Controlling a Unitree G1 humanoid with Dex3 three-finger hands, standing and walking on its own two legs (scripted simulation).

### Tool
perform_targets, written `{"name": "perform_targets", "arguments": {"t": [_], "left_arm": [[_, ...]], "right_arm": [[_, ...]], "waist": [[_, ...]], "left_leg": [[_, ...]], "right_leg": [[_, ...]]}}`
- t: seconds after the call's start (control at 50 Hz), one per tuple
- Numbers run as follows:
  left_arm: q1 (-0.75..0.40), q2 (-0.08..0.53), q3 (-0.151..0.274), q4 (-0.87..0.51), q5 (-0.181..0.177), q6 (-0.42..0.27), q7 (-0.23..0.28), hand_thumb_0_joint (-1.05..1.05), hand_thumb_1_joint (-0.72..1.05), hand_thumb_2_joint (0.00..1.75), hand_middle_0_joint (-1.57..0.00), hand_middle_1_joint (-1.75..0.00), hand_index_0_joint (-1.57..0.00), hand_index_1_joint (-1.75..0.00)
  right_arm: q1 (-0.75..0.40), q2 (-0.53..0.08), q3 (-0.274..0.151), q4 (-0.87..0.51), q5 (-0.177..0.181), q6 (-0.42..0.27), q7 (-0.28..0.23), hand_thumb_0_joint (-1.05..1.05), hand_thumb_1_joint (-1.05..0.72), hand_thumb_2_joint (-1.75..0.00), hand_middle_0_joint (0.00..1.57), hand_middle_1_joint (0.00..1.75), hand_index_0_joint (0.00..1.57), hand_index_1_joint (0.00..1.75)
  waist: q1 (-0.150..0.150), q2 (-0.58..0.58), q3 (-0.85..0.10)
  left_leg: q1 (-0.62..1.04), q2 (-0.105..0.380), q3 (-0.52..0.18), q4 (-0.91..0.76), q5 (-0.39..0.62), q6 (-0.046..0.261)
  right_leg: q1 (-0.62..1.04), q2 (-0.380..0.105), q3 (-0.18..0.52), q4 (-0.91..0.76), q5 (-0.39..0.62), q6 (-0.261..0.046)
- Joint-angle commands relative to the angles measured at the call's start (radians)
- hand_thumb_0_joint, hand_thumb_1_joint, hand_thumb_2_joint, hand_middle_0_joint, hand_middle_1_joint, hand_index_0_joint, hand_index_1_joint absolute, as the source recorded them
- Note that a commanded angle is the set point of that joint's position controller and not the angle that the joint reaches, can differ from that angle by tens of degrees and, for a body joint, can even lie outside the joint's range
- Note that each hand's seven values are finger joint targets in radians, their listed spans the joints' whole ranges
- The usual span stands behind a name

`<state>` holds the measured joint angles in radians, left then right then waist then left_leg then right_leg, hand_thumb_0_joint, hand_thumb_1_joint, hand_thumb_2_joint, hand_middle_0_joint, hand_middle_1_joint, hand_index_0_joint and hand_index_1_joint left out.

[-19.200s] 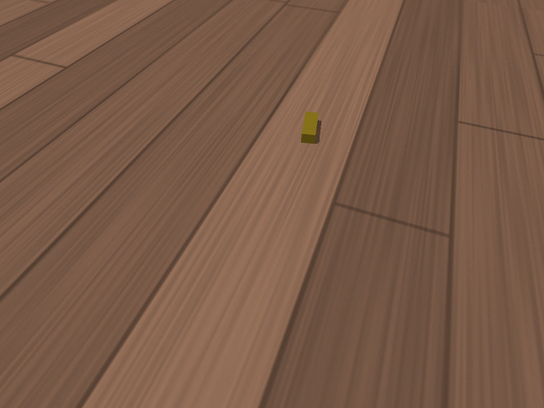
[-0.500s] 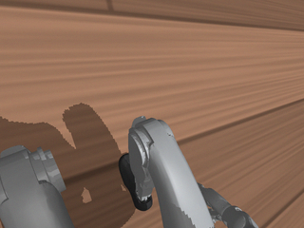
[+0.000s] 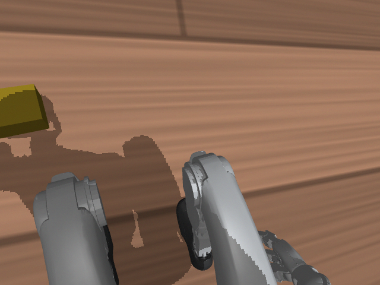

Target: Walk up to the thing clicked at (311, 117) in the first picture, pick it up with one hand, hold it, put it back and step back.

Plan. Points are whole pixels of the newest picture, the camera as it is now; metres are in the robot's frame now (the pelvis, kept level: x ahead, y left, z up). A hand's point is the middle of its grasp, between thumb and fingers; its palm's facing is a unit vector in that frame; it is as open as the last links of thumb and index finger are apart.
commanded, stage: settle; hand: left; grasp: from above
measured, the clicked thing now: out of the picture +0.45 +0.37 -0.19
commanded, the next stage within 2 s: lift in 0.10 s
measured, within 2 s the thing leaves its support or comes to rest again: neither
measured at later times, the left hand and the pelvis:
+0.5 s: hand out of the picture +0.42 +0.36 -0.09, palm faces -0.45 -0.14 -0.88, open 10.7 cm; pelvis -0.01 +0.00 +0.04, yaw +3 degrees
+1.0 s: hand out of the picture +0.34 +0.34 +0.08, palm faces -0.41 -0.16 -0.90, open 10.6 cm; pelvis -0.01 +0.00 +0.17, yaw +7 degrees
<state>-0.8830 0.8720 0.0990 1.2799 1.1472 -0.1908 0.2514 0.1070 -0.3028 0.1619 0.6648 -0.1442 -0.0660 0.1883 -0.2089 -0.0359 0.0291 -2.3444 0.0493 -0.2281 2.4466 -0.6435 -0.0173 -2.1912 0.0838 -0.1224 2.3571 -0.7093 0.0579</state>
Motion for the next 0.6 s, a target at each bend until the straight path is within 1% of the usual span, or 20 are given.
{"name": "perform_targets", "arguments": {"t": [0.0,0.04,0.08,0.1,0.14,0.16,0.18,0.2,0.22,0.26,0.28,0.32,0.34,0.36,0.4,0.44,0.46,0.48,0.54,0.58], "left_arm": [[-0.329,0.334,0.077,-0.217,-0.005,-0.011,0.016,0.0,0.69,0.92,-1.0,-0.89,-1.03,-0.86],[-0.317,0.333,0.082,-0.222,-0.004,-0.013,0.011,0.0,0.69,0.92,-0.99,-0.91,-1.03,-0.87],[-0.321,0.346,0.1,-0.25,-0.001,-0.016,0.01,0.0,0.7,0.94,-1.01,-0.9,-1.04,-0.87],[-0.31,0.334,0.09,-0.232,0.006,-0.013,0.006,0.0,0.72,0.94,-1.01,-0.91,-1.04,-0.88],[-0.323,0.332,0.09,-0.25,0.009,-0.011,0.0,0.0,0.7,0.99,-1.02,-0.9,-1.03,-0.89],[-0.311,0.319,0.081,-0.231,0.01,-0.008,-0.004,0.0,0.7,0.99,-1.02,-0.9,-1.03,-0.88],[-0.322,0.308,0.073,-0.23,0.01,-0.008,-0.009,0.0,0.71,0.97,-1.06,-0.9,-1.07,-0.88],[-0.311,0.308,0.079,-0.227,0.003,-0.006,-0.013,0.0,0.69,0.91,-0.98,-0.89,-0.99,-0.84],[-0.291,0.298,0.074,-0.213,-0.005,0.0,-0.02,0.0,0.69,0.92,-1.02,-0.9,-1.05,-0.87],[-0.277,0.293,0.074,-0.238,-0.024,0.012,-0.039,0.0,0.74,0.9,-1.01,-0.9,-1.06,-0.86],[-0.269,0.277,0.067,-0.245,-0.034,0.021,-0.05,0.0,0.76,0.89,-1.01,-0.91,-1.07,-0.86],[-0.272,0.283,0.071,-0.296,-0.053,0.035,-0.071,0.0,0.75,0.9,-1.01,-0.91,-1.06,-0.86],[-0.262,0.28,0.073,-0.32,-0.058,0.042,-0.082,0.0,0.76,0.89,-1.0,-0.92,-1.06,-0.86],[-0.271,0.272,0.063,-0.344,-0.065,0.046,-0.091,0.0,0.76,0.88,-1.0,-0.92,-1.06,-0.86],[-0.249,0.269,0.063,-0.389,-0.068,0.049,-0.109,0.0,0.75,0.86,-1.0,-0.89,-1.06,-0.83],[-0.231,0.278,0.08,-0.45,-0.071,0.045,-0.12,0.0,0.74,0.85,-0.99,-0.87,-1.05,-0.81],[-0.2,0.253,0.071,-0.459,-0.08,0.047,-0.128,0.0,0.76,0.83,-0.99,-0.88,-1.06,-0.81],[-0.208,0.255,0.072,-0.487,-0.085,0.047,-0.131,0.0,0.77,0.83,-1.0,-0.86,-1.07,-0.8],[-0.176,0.206,0.053,-0.521,-0.101,0.05,-0.143,0.0,0.74,0.81,-0.99,-0.84,-1.05,-0.78],[-0.141,0.211,0.064,-0.533,-0.108,0.055,-0.148,0.0,0.74,0.81,-1.0,-0.83,-1.06,-0.77]], "right_arm": [[0.191,-0.261,-0.097,-0.022,0.011,0.021,-0.025,0.0,-0.9,-0.9,0.2,0.3,0.2,0.3],[0.195,-0.25,-0.099,-0.021,0.012,0.032,-0.033,0.0,-0.9,-0.9,0.2,0.3,0.2,0.3],[0.197,-0.253,-0.105,-0.013,0.016,0.042,-0.041,0.0,-0.9,-0.9,0.2,0.3,0.2,0.3],[0.208,-0.248,-0.105,-0.013,0.014,0.046,-0.044,0.0,-0.9,-0.9,0.2,0.3,0.2,0.3],[0.214,-0.255,-0.112,-0.012,0.02,0.052,-0.051,0.0,-0.9,-0.9,0.2,0.3,0.2,0.3],[0.213,-0.257,-0.115,-0.013,0.021,0.055,-0.054,0.0,-0.9,-0.9,0.2,0.3,0.2,0.3],[0.217,-0.245,-0.116,-0.016,0.021,0.058,-0.055,0.0,-0.91,-0.91,0.2,0.3,0.2,0.3],[0.216,-0.256,-0.121,-0.015,0.024,0.061,-0.061,0.0,-0.88,-0.89,0.2,0.3,0.2,0.3],[0.222,-0.246,-0.124,-0.015,0.026,0.062,-0.062,0.0,-0.91,-0.91,0.2,0.3,0.2,0.3],[0.226,-0.246,-0.133,-0.019,0.029,0.066,-0.066,0.0,-0.9,-0.9,0.2,0.3,0.2,0.3],[0.237,-0.238,-0.138,-0.019,0.03,0.067,-0.068,0.0,-0.9,-0.9,0.2,0.3,0.2,0.3],[0.246,-0.237,-0.148,-0.021,0.039,0.071,-0.072,0.0,-0.9,-0.9,0.2,0.3,0.2,0.3],[0.249,-0.239,-0.155,-0.022,0.044,0.074,-0.075,0.0,-0.9,-0.9,0.2,0.3,0.2,0.3],[0.247,-0.238,-0.159,-0.027,0.048,0.077,-0.077,0.0,-0.9,-0.9,0.2,0.3,0.2,0.3],[0.245,-0.237,-0.17,-0.034,0.056,0.083,-0.084,0.0,-0.9,-0.9,0.2,0.3,0.2,0.3],[0.241,-0.23,-0.181,-0.039,0.067,0.089,-0.09,0.0,-0.9,-0.9,0.2,0.3,0.2,0.3],[0.247,-0.222,-0.186,-0.042,0.072,0.092,-0.091,0.0,-0.9,-0.9,0.2,0.3,0.2,0.3],[0.245,-0.221,-0.192,-0.043,0.076,0.093,-0.094,0.0,-0.89,-0.9,0.2,0.3,0.2,0.3],[0.244,-0.207,-0.205,-0.047,0.09,0.096,-0.102,0.0,-0.89,-0.9,0.2,0.3,0.2,0.3],[0.237,-0.203,-0.209,-0.053,0.097,0.099,-0.108,0.0,-0.89,-0.9,0.2,0.3,0.2,0.3]], "waist": [[-0.005,0.37,-0.706],[0.0,0.368,-0.716],[0.015,0.393,-0.743],[0.007,0.39,-0.743],[0.007,0.39,-0.742],[0.004,0.386,-0.72],[-0.005,0.385,-0.735],[0.01,0.374,-0.721],[0.008,0.369,-0.714],[0.025,0.362,-0.736],[0.025,0.363,-0.75],[0.042,0.366,-0.799],[0.05,0.38,-0.808],[0.044,0.382,-0.808],[0.052,0.366,-0.801],[0.075,0.388,-0.843],[0.078,0.377,-0.859],[0.083,0.378,-0.859],[0.082,0.356,-0.839],[0.095,0.337,-0.83]], "left_leg": [[0.533,-0.002,0.118,-0.236,0.143,0.032],[0.537,-0.003,0.124,-0.242,0.133,0.035],[0.561,-0.008,0.132,-0.253,0.143,0.035],[0.566,-0.005,0.131,-0.253,0.158,0.035],[0.591,-0.008,0.128,-0.274,0.165,0.034],[0.589,-0.008,0.124,-0.282,0.16,0.033],[0.594,-0.005,0.121,-0.289,0.143,0.033],[0.587,-0.01,0.127,-0.296,0.132,0.035],[0.584,-0.008,0.127,-0.306,0.12,0.035],[0.592,-0.011,0.138,-0.319,0.115,0.039],[0.603,-0.01,0.143,-0.327,0.123,0.039],[0.635,-0.011,0.149,-0.339,0.148,0.041],[0.655,-0.012,0.152,-0.354,0.154,0.041],[0.659,-0.012,0.151,-0.366,0.15,0.041],[0.664,-0.013,0.15,-0.383,0.138,0.042],[0.702,-0.016,0.152,-0.411,0.15,0.039],[0.736,-0.014,0.146,-0.43,0.164,0.039],[0.737,-0.016,0.15,-0.445,0.155,0.04],[0.774,-0.014,0.147,-0.491,0.148,0.043],[0.771,-0.015,0.152,-0.517,0.122,0.047]], "right_leg": [[0.287,0.028,-0.062,-0.25,0.213,-0.09],[0.299,0.026,-0.053,-0.261,0.202,-0.087],[0.295,0.021,-0.057,-0.264,0.215,-0.086],[0.311,0.023,-0.052,-0.264,0.23,-0.085],[0.285,0.015,-0.068,-0.266,0.238,-0.089],[0.271,0.014,-0.072,-0.265,0.232,-0.091],[0.279,0.019,-0.066,-0.269,0.217,-0.09],[0.264,0.015,-0.071,-0.281,0.207,-0.091],[0.28,0.015,-0.064,-0.285,0.197,-0.091],[0.296,0.012,-0.054,-0.31,0.189,-0.09],[0.321,0.013,-0.046,-0.319,0.198,-0.087],[0.345,0.012,-0.036,-0.335,0.217,-0.087],[0.344,0.008,-0.04,-0.339,0.225,-0.087],[0.34,0.007,-0.04,-0.347,0.224,-0.088],[0.339,0.005,-0.035,-0.364,0.208,-0.092],[0.354,-0.001,-0.026,-0.368,0.215,-0.095],[0.371,0.0,-0.023,-0.373,0.228,-0.093],[0.368,-0.002,-0.019,-0.387,0.219,-0.095],[0.367,-0.008,-0.01,-0.422,0.213,-0.094],[0.384,-0.007,-0.002,-0.455,0.191,-0.094]]}}
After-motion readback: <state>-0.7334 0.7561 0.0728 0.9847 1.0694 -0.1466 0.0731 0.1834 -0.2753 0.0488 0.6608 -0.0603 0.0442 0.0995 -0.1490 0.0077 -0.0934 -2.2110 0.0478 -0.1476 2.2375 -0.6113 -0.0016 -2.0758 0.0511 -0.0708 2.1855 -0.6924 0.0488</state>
